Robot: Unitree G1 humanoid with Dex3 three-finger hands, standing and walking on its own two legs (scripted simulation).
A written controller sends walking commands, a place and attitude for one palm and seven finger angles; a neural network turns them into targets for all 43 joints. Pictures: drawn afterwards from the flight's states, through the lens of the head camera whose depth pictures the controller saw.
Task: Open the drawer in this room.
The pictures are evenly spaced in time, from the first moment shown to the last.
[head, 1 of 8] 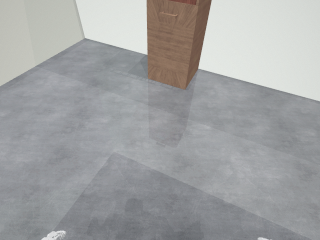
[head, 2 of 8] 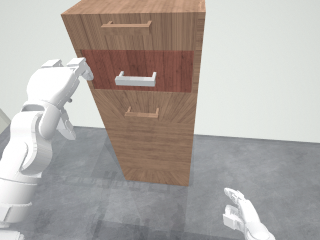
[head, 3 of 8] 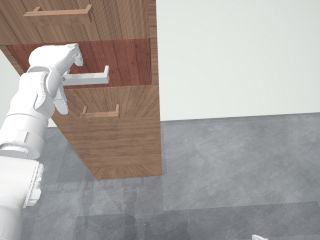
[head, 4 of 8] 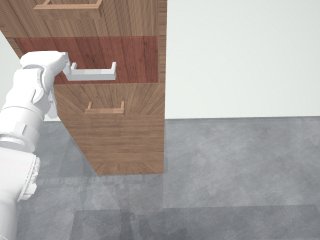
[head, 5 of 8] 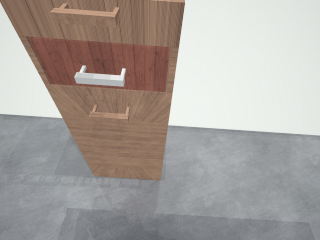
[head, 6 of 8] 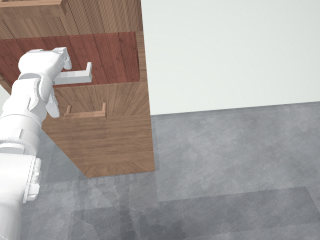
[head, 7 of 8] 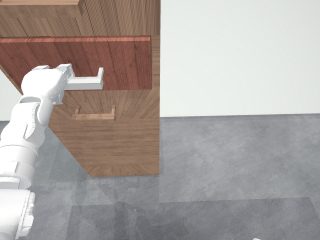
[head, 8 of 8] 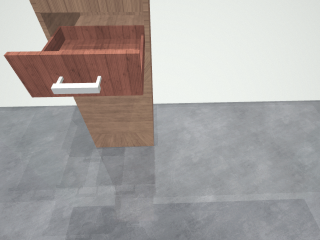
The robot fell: no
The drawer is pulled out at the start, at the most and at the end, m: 0.00 0.30 0.30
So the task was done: yes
